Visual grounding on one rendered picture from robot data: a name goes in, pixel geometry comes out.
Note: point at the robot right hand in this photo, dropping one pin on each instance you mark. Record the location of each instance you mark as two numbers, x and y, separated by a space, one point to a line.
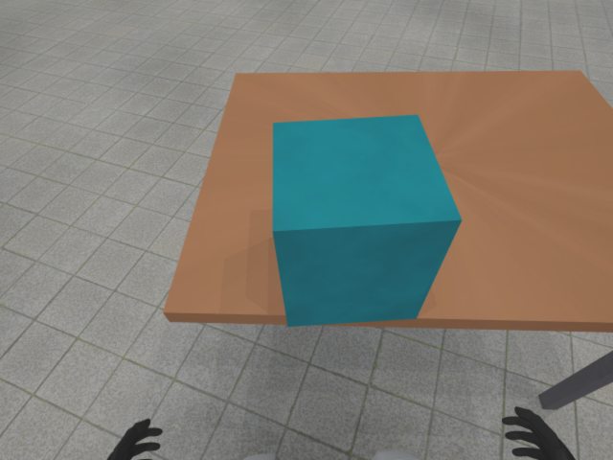
550 447

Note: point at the robot left hand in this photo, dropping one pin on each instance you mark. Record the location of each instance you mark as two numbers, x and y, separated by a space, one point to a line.
126 448

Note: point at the table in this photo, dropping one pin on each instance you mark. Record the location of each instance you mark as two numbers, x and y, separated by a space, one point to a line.
526 155

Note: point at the carton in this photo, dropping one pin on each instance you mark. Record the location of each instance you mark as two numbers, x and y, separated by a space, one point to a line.
362 218

